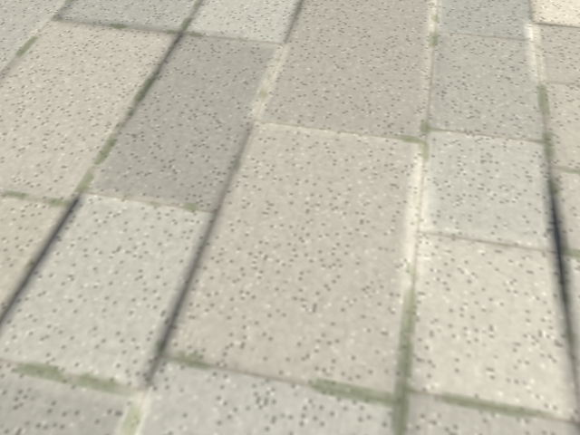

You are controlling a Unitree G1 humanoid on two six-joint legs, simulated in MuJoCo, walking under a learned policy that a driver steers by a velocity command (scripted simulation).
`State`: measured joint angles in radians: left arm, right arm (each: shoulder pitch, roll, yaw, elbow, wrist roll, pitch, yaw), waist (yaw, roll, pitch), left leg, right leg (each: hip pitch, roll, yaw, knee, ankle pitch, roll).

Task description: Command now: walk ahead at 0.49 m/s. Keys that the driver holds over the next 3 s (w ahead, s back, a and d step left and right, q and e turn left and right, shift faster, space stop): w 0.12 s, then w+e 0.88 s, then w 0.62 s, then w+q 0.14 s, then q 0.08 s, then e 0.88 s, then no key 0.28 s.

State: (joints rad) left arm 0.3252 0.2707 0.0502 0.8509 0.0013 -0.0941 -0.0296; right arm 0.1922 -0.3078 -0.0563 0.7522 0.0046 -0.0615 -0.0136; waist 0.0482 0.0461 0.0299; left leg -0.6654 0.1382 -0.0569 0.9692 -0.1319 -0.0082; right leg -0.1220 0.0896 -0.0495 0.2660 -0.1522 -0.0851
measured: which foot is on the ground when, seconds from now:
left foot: up 0.00-0.24, down 0.26-0.80, up 0.82-1.00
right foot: down 0.00-0.26, up 0.28-0.76, down 0.78-1.00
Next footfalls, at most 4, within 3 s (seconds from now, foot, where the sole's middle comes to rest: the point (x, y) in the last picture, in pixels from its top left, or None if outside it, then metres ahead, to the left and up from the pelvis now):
0.26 left None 0.34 0.15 -0.78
0.78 right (388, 403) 0.57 -0.15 -0.78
1.28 left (362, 276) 0.93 -0.10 -0.78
1.80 right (487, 249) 1.03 -0.46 -0.78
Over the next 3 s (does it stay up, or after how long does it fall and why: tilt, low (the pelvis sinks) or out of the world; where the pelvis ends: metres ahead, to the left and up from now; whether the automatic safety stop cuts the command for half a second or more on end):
stays up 1.03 -0.39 0.00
